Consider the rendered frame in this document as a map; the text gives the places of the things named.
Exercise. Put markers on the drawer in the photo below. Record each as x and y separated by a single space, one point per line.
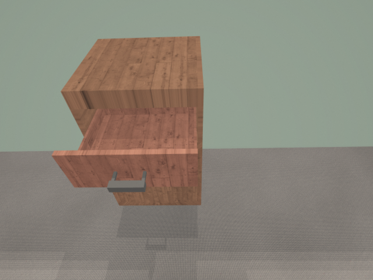
160 141

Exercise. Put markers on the cabinet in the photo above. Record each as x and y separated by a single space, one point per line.
151 72

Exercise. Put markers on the handle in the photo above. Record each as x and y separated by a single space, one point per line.
127 185

